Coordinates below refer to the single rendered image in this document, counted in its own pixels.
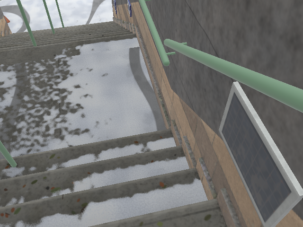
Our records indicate stairs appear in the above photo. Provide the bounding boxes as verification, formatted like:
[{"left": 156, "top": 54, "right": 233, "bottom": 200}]
[
  {"left": 0, "top": 21, "right": 133, "bottom": 51},
  {"left": 0, "top": 129, "right": 227, "bottom": 227}
]

